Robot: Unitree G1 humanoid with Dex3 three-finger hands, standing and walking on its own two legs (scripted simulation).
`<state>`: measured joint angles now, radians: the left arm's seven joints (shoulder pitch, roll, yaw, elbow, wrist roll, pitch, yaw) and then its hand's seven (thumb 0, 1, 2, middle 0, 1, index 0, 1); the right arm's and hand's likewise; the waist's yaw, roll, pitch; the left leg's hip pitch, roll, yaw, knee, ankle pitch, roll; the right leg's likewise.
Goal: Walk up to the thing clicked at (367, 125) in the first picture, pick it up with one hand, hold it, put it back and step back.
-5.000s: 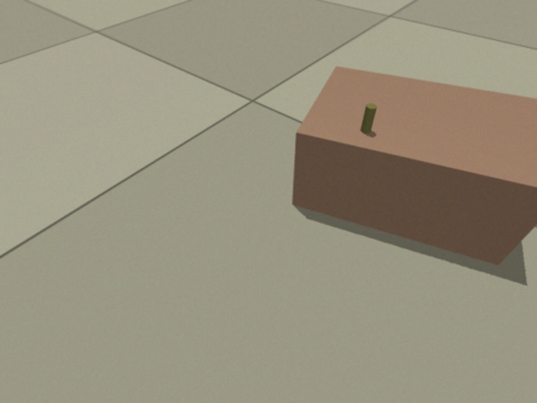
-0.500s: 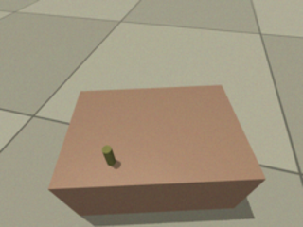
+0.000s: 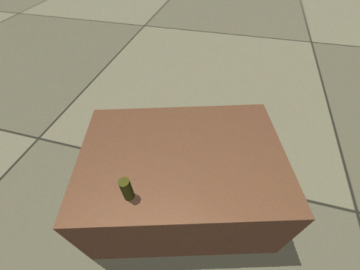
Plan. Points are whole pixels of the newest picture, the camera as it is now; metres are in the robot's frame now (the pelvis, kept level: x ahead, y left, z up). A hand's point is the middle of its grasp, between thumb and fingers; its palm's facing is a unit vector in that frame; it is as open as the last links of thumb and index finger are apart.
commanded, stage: stand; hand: left
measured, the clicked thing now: (126, 189) +0.46 +0.23 -0.27
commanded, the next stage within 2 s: go down in 1.66 s
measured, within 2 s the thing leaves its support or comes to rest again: neither
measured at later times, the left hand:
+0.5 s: hand out of the picture +0.09 +0.25 -0.16, palm faces -0.03 -0.94 -0.35, open 7.4 cm
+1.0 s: hand out of the picture +0.08 +0.25 -0.16, palm faces -0.03 -0.94 -0.34, open 7.4 cm
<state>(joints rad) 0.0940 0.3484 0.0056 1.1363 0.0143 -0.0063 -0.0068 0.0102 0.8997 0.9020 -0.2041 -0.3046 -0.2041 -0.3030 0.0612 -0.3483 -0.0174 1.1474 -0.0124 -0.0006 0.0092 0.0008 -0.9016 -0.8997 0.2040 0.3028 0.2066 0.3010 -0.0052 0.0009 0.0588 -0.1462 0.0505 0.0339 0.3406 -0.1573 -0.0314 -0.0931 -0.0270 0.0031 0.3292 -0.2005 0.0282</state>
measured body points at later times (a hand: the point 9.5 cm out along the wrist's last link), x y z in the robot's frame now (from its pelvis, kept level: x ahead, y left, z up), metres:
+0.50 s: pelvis +0.01 +0.00 +0.00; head +0.02 +0.00 +0.45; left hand +0.09 +0.30 -0.13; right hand +0.09 -0.31 -0.13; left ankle +0.02 +0.14 -0.75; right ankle -0.01 -0.14 -0.75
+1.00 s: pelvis +0.00 +0.00 +0.00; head +0.02 +0.00 +0.45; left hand +0.08 +0.30 -0.13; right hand +0.08 -0.30 -0.13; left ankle +0.02 +0.14 -0.75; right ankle -0.01 -0.14 -0.75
